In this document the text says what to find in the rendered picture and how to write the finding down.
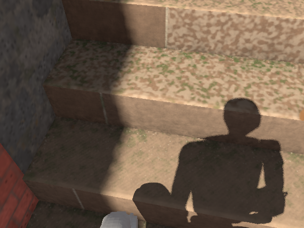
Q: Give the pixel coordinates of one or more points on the left robot thigh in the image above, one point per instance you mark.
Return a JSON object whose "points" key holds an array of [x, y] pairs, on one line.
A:
{"points": [[120, 219]]}

